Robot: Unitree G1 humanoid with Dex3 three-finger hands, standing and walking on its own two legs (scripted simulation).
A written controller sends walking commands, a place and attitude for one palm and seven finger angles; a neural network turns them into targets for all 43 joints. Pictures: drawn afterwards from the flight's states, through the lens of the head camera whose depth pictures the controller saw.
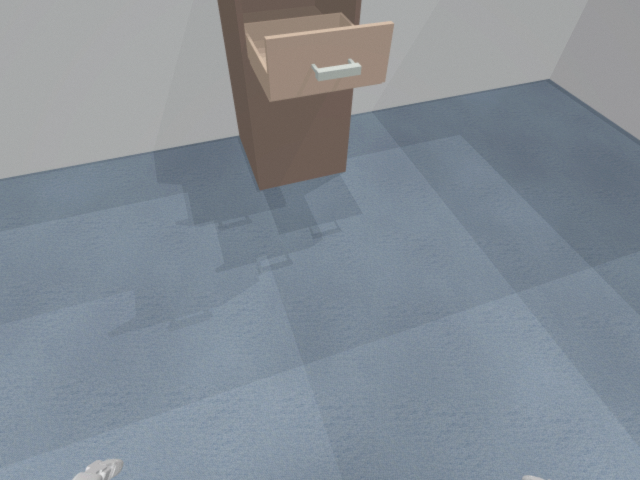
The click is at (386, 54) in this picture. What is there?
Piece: drawer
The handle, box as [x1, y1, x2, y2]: [311, 59, 361, 80]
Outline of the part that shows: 361,66 351,59 348,59 348,64 323,68 317,68 314,64 311,64 311,67 315,72 315,76 318,80 360,74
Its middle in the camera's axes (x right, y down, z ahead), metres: +0.04 -0.50 +1.13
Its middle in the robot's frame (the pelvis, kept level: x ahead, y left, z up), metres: +1.18 +0.02 -0.07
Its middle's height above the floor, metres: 0.70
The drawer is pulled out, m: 0.29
